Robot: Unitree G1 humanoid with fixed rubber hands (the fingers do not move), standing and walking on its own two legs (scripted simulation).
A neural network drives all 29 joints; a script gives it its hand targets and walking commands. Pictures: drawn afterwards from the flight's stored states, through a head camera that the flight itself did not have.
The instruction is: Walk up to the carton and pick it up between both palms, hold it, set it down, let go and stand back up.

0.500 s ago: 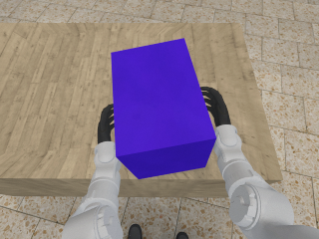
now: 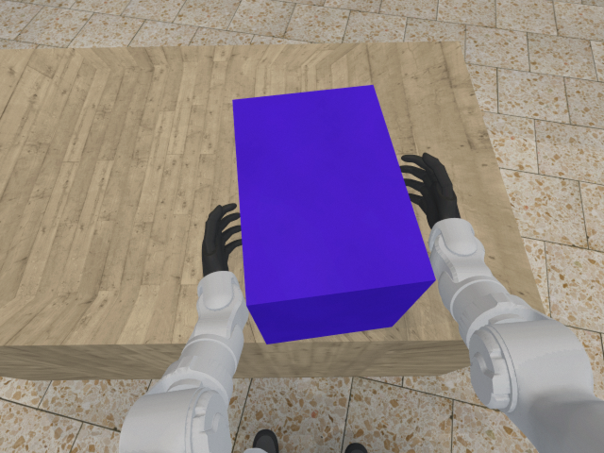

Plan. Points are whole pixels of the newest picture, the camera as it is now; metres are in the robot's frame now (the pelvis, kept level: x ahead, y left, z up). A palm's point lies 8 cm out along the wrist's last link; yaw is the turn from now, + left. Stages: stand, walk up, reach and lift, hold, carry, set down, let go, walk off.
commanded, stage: set down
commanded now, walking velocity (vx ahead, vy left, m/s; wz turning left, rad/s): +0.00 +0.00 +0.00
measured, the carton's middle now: (317, 220) +0.45 +0.00 -0.06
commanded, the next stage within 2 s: none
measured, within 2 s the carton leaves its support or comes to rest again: neither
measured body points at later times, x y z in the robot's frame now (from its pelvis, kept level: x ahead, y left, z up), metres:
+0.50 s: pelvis -0.01 -0.01 +0.00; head +0.11 -0.01 +0.43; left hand +0.35 +0.15 -0.05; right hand +0.41 -0.20 -0.01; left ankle +0.01 +0.14 -0.73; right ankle -0.04 -0.11 -0.73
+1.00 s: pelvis -0.05 +0.00 +0.00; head +0.04 +0.00 +0.44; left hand +0.27 +0.16 -0.04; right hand +0.31 -0.23 -0.04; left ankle +0.00 +0.14 -0.73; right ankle -0.04 -0.11 -0.73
